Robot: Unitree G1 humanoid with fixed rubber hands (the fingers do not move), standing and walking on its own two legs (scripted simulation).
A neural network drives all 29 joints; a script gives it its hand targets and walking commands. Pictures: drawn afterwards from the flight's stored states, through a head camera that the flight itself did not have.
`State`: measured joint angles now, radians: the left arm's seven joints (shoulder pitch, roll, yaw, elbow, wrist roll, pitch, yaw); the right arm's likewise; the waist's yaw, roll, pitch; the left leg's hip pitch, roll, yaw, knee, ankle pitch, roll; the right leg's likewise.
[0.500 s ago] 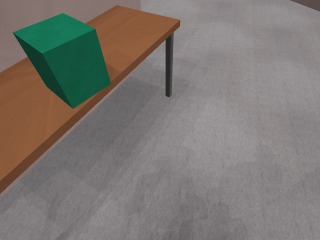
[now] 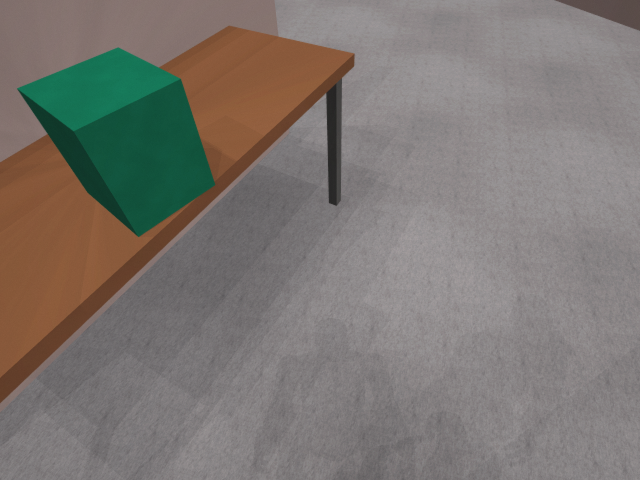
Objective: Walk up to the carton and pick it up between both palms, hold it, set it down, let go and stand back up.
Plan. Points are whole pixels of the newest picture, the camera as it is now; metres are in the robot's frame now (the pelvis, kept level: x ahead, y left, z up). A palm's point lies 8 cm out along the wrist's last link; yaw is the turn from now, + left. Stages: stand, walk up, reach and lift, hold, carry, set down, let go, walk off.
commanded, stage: stand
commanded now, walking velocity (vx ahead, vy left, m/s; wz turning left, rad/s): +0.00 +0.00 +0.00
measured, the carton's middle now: (128, 142) +0.72 +0.40 +0.02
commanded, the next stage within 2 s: walk up in 0.10 s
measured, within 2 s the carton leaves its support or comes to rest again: neither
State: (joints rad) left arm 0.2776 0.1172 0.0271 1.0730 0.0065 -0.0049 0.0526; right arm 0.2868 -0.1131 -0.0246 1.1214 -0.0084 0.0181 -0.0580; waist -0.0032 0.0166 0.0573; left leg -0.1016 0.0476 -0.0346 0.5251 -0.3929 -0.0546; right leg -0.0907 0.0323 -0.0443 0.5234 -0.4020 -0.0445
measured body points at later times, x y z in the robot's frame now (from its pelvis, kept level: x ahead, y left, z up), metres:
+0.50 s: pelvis +0.02 +0.00 -0.01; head +0.04 +0.02 +0.44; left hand -0.04 +0.25 -0.17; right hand +0.07 -0.23 -0.16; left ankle +0.02 +0.13 -0.69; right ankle -0.07 -0.09 -0.73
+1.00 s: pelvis +0.19 -0.01 -0.04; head +0.17 +0.00 +0.41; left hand +0.21 +0.29 -0.14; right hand +0.29 -0.23 -0.17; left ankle +0.11 +0.15 -0.73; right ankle +0.42 -0.09 -0.69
